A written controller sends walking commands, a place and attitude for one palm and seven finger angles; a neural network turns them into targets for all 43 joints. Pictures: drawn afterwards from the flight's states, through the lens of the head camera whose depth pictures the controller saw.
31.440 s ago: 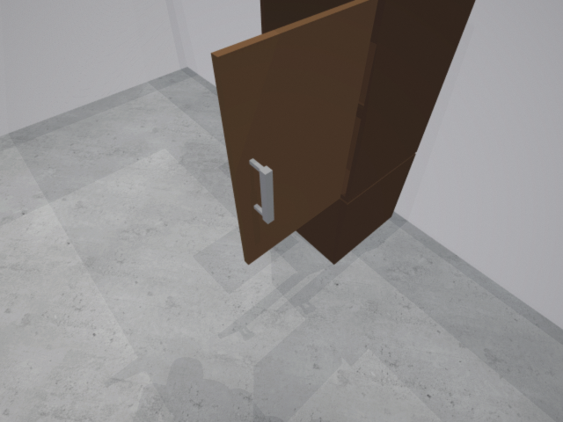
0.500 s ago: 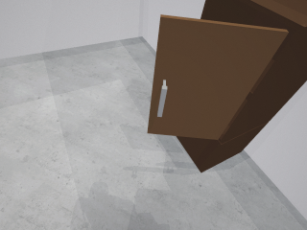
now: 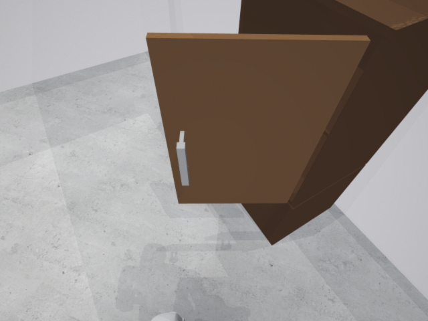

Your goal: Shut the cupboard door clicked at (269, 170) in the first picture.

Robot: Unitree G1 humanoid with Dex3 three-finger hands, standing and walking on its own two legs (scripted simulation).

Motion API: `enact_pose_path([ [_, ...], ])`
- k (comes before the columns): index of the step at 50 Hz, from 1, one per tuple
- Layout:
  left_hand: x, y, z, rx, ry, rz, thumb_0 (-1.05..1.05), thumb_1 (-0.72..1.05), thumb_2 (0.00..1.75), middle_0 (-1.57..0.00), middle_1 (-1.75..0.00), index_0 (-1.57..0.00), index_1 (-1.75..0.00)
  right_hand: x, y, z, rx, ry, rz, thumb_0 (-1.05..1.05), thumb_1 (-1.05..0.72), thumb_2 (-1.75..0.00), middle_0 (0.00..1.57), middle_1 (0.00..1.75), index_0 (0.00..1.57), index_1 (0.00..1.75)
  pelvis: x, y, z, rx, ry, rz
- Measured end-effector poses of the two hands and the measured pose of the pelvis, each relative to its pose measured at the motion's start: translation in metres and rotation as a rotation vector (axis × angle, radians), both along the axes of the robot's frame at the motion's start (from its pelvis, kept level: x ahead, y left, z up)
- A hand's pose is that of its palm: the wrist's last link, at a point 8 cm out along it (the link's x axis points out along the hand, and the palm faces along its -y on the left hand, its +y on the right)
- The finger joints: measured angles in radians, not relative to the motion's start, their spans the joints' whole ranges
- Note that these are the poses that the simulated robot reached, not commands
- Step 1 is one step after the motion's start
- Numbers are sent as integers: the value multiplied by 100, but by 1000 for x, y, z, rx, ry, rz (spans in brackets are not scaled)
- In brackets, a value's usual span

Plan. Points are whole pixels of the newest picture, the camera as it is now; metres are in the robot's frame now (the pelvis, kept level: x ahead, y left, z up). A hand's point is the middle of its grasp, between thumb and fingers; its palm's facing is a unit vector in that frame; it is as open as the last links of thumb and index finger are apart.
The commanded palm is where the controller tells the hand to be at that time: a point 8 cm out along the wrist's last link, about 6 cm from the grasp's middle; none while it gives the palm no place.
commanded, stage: come to a stop and stand still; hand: left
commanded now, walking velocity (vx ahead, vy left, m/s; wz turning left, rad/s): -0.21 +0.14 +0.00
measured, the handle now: (183, 159) +0.49 +0.09 -0.06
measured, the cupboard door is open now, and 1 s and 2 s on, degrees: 60 60 60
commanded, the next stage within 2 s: look again from close up in 1.04 s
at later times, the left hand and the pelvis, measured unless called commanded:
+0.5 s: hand out of the picture +0.04 +0.15 -0.16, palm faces +0.03 -0.96 -0.27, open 7.4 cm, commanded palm none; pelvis +0.01 -0.04 +0.00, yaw +0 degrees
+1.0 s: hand out of the picture +0.01 +0.13 -0.17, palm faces +0.03 -0.98 -0.18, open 7.3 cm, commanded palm none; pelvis -0.01 -0.05 +0.01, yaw +0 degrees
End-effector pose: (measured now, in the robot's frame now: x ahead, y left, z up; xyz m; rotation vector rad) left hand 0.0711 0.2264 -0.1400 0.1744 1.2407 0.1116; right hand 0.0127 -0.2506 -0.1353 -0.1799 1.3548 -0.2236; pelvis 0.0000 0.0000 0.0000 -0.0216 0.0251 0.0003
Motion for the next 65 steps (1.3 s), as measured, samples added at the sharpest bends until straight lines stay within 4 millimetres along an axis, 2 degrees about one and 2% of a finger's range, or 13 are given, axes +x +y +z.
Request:
enact_pose_path([
  [4,-3,1,-11,-9,34,31,0,93,89,-20,-30,-20,-30,56,12,-1,18,-105,43,0,-91,-90,20,30,20,30,16,1,-5,-18,-16,-6],
  [7,-4,4,-16,-7,58,62,0,92,89,-20,-30,-20,-30,85,23,1,29,-146,74,0,-91,-90,20,30,20,30,24,0,-7,1,-24,-7],
  [11,-8,6,-10,12,79,81,0,92,89,-20,-30,-20,-30,107,29,3,46,-182,111,0,-91,-90,20,30,20,30,23,-4,-4,16,-22,-7],
  [15,-12,5,0,47,77,83,0,91,89,-20,-30,-20,-30,112,20,1,63,-195,115,0,-90,-90,20,30,20,30,17,-13,-1,13,-23,-7],
  [21,-25,-8,5,103,50,66,0,91,89,-20,-29,-20,-30,96,-15,-14,83,-182,73,0,-90,-90,20,30,20,30,10,-38,-10,39,-28,-5],
  [29,-41,-40,5,43,82,45,0,91,89,-20,-30,-20,-30,45,-46,-6,35,-76,22,0,-91,-90,20,30,20,30,5,-49,0,39,-33,4],
  [32,-40,-46,-4,11,77,55,0,91,89,-20,-30,-20,-30,22,-49,-6,10,-31,26,0,-91,-90,20,30,20,30,3,-49,-3,17,-35,18],
  [37,-42,-48,-5,-10,72,65,1,93,89,-20,-30,-20,-30,-12,-40,2,14,46,28,0,-91,-90,20,30,20,30,-3,-52,4,21,-48,9],
  [44,-54,-47,-2,-13,95,56,0,93,89,-20,-30,-20,-30,-39,-22,1,58,81,6,0,-91,-90,20,30,20,30,-9,-50,7,20,-53,5],
  [50,-71,-48,-1,-17,137,63,0,92,89,-20,-30,-20,-30,-50,-8,-1,88,99,-8,0,-91,-90,20,30,20,30,-10,-47,8,21,-47,2],
  [56,-85,-53,-4,-35,180,72,0,92,89,-20,-29,-20,-30,-52,0,-1,93,106,-15,0,-91,-90,20,30,20,30,-7,-43,8,21,-42,-1],
  [60,-92,-54,-5,-27,179,54,0,92,89,-20,-30,-20,-30,-43,2,-4,92,76,-1,0,-91,-90,20,30,20,30,-9,-36,5,7,-33,-5],
  [65,-96,-42,-6,-17,157,48,0,91,89,-20,-30,-20,-30,-24,5,-8,70,-26,3,1,-92,-90,20,30,20,30,-12,-25,0,13,-48,0],
])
